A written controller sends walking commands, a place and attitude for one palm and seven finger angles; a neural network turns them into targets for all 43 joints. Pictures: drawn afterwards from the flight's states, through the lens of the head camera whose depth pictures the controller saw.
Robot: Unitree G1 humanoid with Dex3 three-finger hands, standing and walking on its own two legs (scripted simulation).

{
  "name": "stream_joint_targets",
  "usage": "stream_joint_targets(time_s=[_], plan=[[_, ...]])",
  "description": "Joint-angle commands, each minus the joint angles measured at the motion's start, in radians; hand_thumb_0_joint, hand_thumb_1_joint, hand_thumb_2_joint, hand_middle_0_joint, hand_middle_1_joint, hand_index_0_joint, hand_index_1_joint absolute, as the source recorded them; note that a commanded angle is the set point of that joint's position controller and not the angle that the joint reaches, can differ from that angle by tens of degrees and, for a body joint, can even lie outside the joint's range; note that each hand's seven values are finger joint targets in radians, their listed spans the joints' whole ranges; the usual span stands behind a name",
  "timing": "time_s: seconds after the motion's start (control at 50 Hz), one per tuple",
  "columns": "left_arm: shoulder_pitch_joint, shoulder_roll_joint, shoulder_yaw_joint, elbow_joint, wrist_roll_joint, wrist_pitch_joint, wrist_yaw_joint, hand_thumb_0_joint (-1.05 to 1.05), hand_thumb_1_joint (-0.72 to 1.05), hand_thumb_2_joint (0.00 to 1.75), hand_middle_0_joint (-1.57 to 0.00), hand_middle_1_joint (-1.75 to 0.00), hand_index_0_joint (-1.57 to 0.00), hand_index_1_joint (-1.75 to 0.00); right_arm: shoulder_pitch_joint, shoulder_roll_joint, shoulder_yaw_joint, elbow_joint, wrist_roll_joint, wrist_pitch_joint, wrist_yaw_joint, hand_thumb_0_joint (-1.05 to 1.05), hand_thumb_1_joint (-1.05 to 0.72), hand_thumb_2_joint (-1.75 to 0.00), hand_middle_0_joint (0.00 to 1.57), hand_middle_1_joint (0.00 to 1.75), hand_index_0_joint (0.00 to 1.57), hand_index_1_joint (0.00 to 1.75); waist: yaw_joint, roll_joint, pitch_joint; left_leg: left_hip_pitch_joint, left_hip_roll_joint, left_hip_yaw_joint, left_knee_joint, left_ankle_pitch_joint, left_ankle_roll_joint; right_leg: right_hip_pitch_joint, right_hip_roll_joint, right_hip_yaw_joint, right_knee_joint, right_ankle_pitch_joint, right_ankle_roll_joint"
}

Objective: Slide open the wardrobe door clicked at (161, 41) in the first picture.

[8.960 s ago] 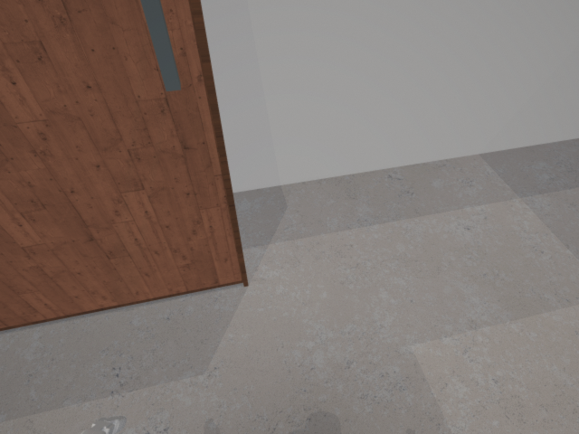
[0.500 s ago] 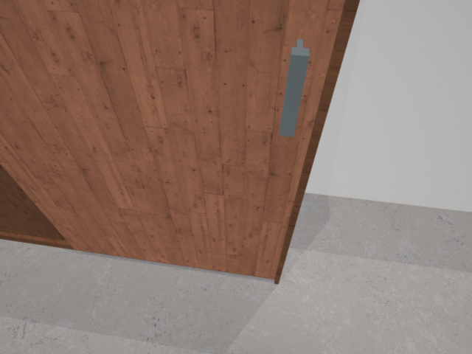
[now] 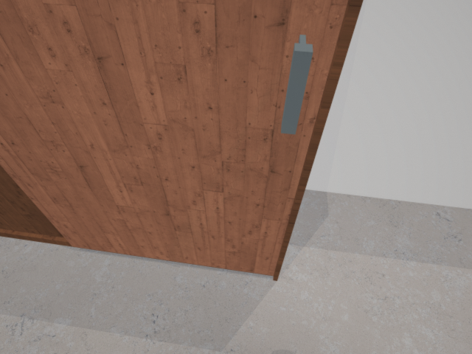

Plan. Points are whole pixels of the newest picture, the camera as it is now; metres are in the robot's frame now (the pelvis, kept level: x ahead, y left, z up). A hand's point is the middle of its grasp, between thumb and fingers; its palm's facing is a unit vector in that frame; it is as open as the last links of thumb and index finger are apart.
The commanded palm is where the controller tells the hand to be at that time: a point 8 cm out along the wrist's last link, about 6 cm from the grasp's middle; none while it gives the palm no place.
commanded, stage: raise the hand with hooked fingers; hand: right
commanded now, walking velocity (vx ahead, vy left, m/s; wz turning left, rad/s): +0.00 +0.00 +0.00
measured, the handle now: (295, 86) +0.53 -0.07 +0.20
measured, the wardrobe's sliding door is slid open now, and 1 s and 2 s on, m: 0.00 0.00 0.00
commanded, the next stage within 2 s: none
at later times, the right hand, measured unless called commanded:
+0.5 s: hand out of the picture +0.15 -0.23 +0.02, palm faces +0.28 +0.96 -0.06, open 9.3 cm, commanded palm +0.14 -0.27 +0.03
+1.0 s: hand (438, 284) +0.22 -0.26 +0.09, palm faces +0.12 +0.99 -0.04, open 12.3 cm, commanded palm +0.18 -0.30 +0.12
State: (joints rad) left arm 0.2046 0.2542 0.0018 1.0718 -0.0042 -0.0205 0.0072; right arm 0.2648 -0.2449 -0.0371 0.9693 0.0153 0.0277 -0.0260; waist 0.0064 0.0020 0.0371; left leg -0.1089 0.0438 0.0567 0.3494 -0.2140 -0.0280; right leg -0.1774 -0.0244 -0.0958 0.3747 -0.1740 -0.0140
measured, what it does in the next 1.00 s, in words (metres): stands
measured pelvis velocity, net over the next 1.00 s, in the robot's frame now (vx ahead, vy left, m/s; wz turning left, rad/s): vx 0.00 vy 0.01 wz -0.03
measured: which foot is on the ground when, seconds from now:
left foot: down 0.00-1.00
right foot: down 0.00-1.00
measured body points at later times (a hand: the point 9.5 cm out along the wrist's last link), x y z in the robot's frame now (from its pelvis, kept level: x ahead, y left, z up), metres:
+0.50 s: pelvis -0.01 +0.04 -0.05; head +0.01 +0.03 +0.40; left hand +0.20 +0.28 -0.11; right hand +0.13 -0.28 +0.02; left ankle -0.02 +0.13 -0.75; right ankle +0.02 -0.11 -0.75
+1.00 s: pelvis +0.00 +0.01 -0.02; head +0.00 +0.02 +0.43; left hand +0.17 +0.25 -0.10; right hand +0.21 -0.31 +0.09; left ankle -0.02 +0.13 -0.75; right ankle +0.02 -0.11 -0.75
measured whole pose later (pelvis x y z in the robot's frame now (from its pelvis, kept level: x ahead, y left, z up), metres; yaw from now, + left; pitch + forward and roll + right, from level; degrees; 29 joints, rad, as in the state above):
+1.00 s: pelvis +0.00 +0.01 -0.02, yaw -2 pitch +2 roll +1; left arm 0.28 0.27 -0.03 0.65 -0.06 -0.29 0.11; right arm 0.22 -0.36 -0.40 0.00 0.39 -0.05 0.38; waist -0.04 -0.04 -0.04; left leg -0.29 0.03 0.09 0.61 -0.35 -0.01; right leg -0.39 -0.05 -0.04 0.66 -0.31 0.00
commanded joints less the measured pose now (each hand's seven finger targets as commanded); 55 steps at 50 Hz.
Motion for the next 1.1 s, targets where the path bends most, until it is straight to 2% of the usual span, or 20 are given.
stream_joint_targets(time_s=[0.0, 0.02, 0.04, 0.06, 0.12, 0.14, 0.2, 0.24, 0.28, 0.32, 0.38, 0.42, 0.48, 0.52, 0.58, 0.68, 0.74, 0.82, 1.0, 1.08], plan=[[-0.021, 0.121, 0.022, -0.266, -0.042, -0.221, 0.085, 0.0, 0.9, 0.9, -0.2, -0.3, -0.2, -0.3, -0.073, -0.148, -0.133, -0.857, 0.094, -0.227, -0.077, 0.0, -0.83, -0.87, 0.21, 0.34, 0.21, 0.34, 0.008, -0.219, -0.278, -0.104, -0.04, 0.04, 0.134, 0.057, 0.064, 0.201, -0.027, 0.068, -0.011, 0.241, 0.025], [0.017, 0.095, 0.034, -0.303, -0.054, -0.226, 0.07, 0.0, 0.9, 0.9, -0.2, -0.3, -0.2, -0.3, 0.111, 0.011, -0.053, -0.825, 0.124, -0.165, -0.072, 0.0, -0.81, -0.86, 0.21, 0.36, 0.21, 0.36, 0.011, -0.187, -0.17, -0.146, -0.032, 0.055, 0.127, -0.007, 0.048, 0.113, -0.021, 0.095, -0.028, 0.093, 0.025], [-0.035, 0.127, 0.036, -0.406, -0.058, -0.24, 0.064, 0.0, 0.9, 0.9, -0.2, -0.3, -0.2, -0.3, -0.084, -0.039, -0.078, -1.044, 0.155, -0.202, -0.057, 0.0, -0.78, -0.85, 0.21, 0.37, 0.21, 0.37, 0.029, -0.126, -0.054, -0.187, -0.029, 0.051, 0.111, -0.036, 0.044, 0.02, -0.019, 0.108, -0.021, -0.065, 0.017], [-0.044, 0.137, 0.053, -0.417, -0.046, -0.254, 0.075, 0.0, 0.9, 0.9, -0.2, -0.3, -0.2, -0.3, -0.09, -0.117, -0.17, -1.015, 0.162, -0.257, -0.043, 0.0, -0.76, -0.84, 0.21, 0.39, 0.21, 0.39, 0.027, -0.069, -0.039, -0.215, -0.032, 0.047, 0.103, -0.086, 0.041, -0.027, -0.006, 0.109, 0.008, -0.14, 0.011], [-0.046, 0.121, 0.067, -0.451, -0.03, -0.259, 0.066, 0.0, 0.9, 0.9, -0.2, -0.3, -0.2, -0.3, 0.169, -0.078, -0.262, -0.727, 0.197, -0.407, 0.058, 0.0, -0.69, -0.81, 0.22, 0.43, 0.22, 0.43, -0.03, 0.145, 0.076, -0.357, -0.054, 0.068, 0.17, -0.196, 0.042, -0.249, 0.022, 0.105, 0.129, -0.167, 0.024], [-0.057, 0.112, 0.066, -0.465, -0.024, -0.259, 0.051, 0.0, 0.9, 0.9, -0.2, -0.3, -0.2, -0.3, 0.231, -0.038, -0.259, -0.667, 0.22, -0.471, 0.119, 0.0, -0.67, -0.8, 0.22, 0.45, 0.22, 0.45, -0.047, 0.21, 0.056, -0.412, -0.057, 0.066, 0.222, -0.221, 0.043, -0.309, 0.025, 0.092, 0.187, -0.161, 0.029], [-0.082, 0.127, 0.082, -0.533, -0.029, -0.277, 0.017, 0.0, 0.9, 0.9, -0.2, -0.3, -0.2, -0.3, 0.268, -0.058, -0.281, -0.636, 0.287, -0.632, 0.338, 0.0, -0.6, -0.77, 0.22, 0.5, 0.22, 0.5, -0.061, 0.193, -0.071, -0.456, -0.04, 0.01, 0.342, -0.174, 0.049, -0.42, 0.036, 0.065, 0.353, -0.132, 0.028], [-0.095, 0.144, 0.089, -0.606, -0.036, -0.28, 0.013, 0.0, 0.9, 0.9, -0.2, -0.3, -0.2, -0.3, 0.275, -0.177, -0.391, -0.727, 0.332, -0.604, 0.435, 0.0, -0.55, -0.75, 0.22, 0.53, 0.22, 0.53, -0.098, 0.054, -0.223, -0.351, -0.019, -0.039, 0.362, -0.071, 0.05, -0.4, 0.052, 0.037, 0.392, -0.063, 0.018], [-0.102, 0.132, 0.084, -0.659, -0.041, -0.279, 0.033, 0.0, 0.9, 0.9, -0.2, -0.3, -0.2, -0.3, 0.213, -0.251, -0.461, -0.9, 0.376, -0.538, 0.464, 0.0, -0.5, -0.73, 0.23, 0.55, 0.23, 0.55, -0.103, -0.011, -0.366, -0.278, -0.008, -0.079, 0.352, -0.017, 0.029, -0.367, 0.053, 0.024, 0.412, -0.019, 0.007], [-0.059, 0.114, 0.075, -0.658, -0.028, -0.278, 0.048, 0.0, 0.9, 0.9, -0.2, -0.3, -0.2, -0.3, 0.122, -0.28, -0.493, -1.078, 0.405, -0.517, 0.448, 0.0, -0.46, -0.71, 0.23, 0.58, 0.23, 0.58, -0.084, -0.068, -0.412, -0.27, -0.013, -0.092, 0.36, 0.054, 0.015, -0.328, 0.04, 0.052, 0.428, 0.024, 0.001], [-0.025, 0.095, 0.061, -0.62, -0.021, -0.298, 0.066, 0.0, 0.9, 0.9, -0.2, -0.3, -0.2, -0.3, -0.012, -0.223, -0.423, -1.298, 0.392, -0.571, 0.383, 0.0, -0.39, -0.68, 0.24, 0.63, 0.24, 0.63, -0.015, -0.142, -0.365, -0.345, -0.036, -0.065, 0.363, 0.137, 0.019, -0.23, 0.021, 0.079, 0.438, 0.072, -0.011], [-0.002, 0.107, 0.052, -0.589, -0.013, -0.311, 0.079, 0.0, 0.9, 0.9, -0.2, -0.3, -0.2, -0.3, -0.108, -0.185, -0.343, -1.318, 0.372, -0.589, 0.364, 0.0, -0.34, -0.66, 0.24, 0.66, 0.24, 0.66, 0.045, -0.09, -0.259, -0.422, -0.049, -0.054, 0.356, 0.091, 0.024, -0.244, 0.012, 0.101, 0.447, 0.035, -0.019], [0.005, 0.127, 0.047, -0.547, -0.029, -0.325, 0.1, 0.0, 0.9, 0.9, -0.2, -0.3, -0.2, -0.3, -0.117, -0.191, -0.299, -1.167, 0.349, -0.546, 0.408, 0.0, -0.27, -0.63, 0.25, 0.7, 0.25, 0.7, 0.071, -0.065, -0.132, -0.483, -0.048, -0.059, 0.306, -0.056, 0.024, -0.289, 0.005, 0.117, 0.425, -0.079, -0.019], [-0.004, 0.14, 0.041, -0.551, -0.044, -0.327, 0.117, 0.0, 0.9, 0.9, -0.2, -0.3, -0.2, -0.3, -0.113, -0.246, -0.324, -1.064, 0.36, -0.463, 0.463, 0.0, -0.22, -0.61, 0.25, 0.74, 0.25, 0.74, 0.049, -0.048, -0.116, -0.44, -0.034, -0.111, 0.247, -0.134, 0.022, -0.313, 0.006, 0.113, 0.411, -0.112, -0.019], [-0.034, 0.139, 0.033, -0.585, -0.05, -0.317, 0.13, 0.0, 0.9, 0.9, -0.2, -0.3, -0.2, -0.3, -0.084, -0.355, -0.441, -1.018, 0.377, -0.319, 0.503, 0.0, -0.15, -0.58, 0.25, 0.78, 0.25, 0.78, -0.017, -0.027, -0.225, -0.315, -0.004, -0.133, 0.213, -0.098, 0.01, -0.295, 0.01, 0.109, 0.374, -0.06, -0.016], [-0.057, 0.096, 0.018, -0.635, -0.046, -0.313, 0.106, 0.0, 0.9, 0.9, -0.2, -0.3, -0.2, -0.3, 0.019, -0.366, -0.594, -1.129, 0.459, -0.248, 0.435, 0.0, -0.04, -0.53, 0.26, 0.86, 0.26, 0.86, -0.094, -0.011, -0.341, -0.146, -0.012, -0.062, 0.252, 0.228, -0.005, -0.21, 0.013, 0.112, 0.31, 0.106, -0.006], [-0.047, 0.096, 0.013, -0.632, -0.045, -0.326, 0.088, 0.0, 0.9, 0.9, -0.2, -0.3, -0.2, -0.3, 0.005, -0.311, -0.545, -1.186, 0.454, -0.258, 0.395, 0.0, 0.03, -0.5, 0.27, 0.9, 0.27, 0.9, -0.083, -0.064, -0.288, -0.172, -0.032, -0.026, 0.255, 0.301, 0.002, -0.161, 0.016, 0.096, 0.278, 0.145, -0.004], [-0.025, 0.124, 0.017, -0.615, -0.055, -0.335, 0.092, 0.0, 0.9, 0.9, -0.2, -0.3, -0.2, -0.3, -0.074, -0.263, -0.442, -1.137, 0.426, -0.207, 0.413, 0.0, 0.13, -0.46, 0.27, 0.96, 0.27, 0.96, -0.043, -0.024, -0.169, -0.242, -0.05, -0.008, 0.21, 0.164, 0.013, -0.152, 0.009, 0.094, 0.237, 0.079, -0.01], [-0.053, 0.115, -0.009, -0.599, -0.057, -0.353, 0.13, 0.0, 0.9, 0.9, -0.2, -0.3, -0.2, -0.3, -0.358, -0.405, -0.512, -1.301, 0.375, -0.151, 0.373, 0.0, 0.34, -0.37, 0.29, 1.1, 0.29, 1.1, -0.053, -0.129, -0.263, -0.171, -0.061, 0.026, 0.144, 0.043, 0.036, 0.018, 0.005, 0.126, 0.126, 0.053, -0.011], [-0.071, 0.11, -0.024, -0.588, -0.063, -0.344, 0.127, 0.0, 0.9, 0.9, -0.2, -0.3, -0.2, -0.3, -0.381, -0.397, -0.521, -1.216, 0.38, -0.09, 0.368, 0.0, 0.43, -0.33, 0.29, 1.15, 0.29, 1.15, -0.064, -0.14, -0.196, -0.145, -0.064, 0.035, 0.11, 0.055, 0.042, 0.025, 0.004, 0.132, 0.08, 0.045, 0.001]])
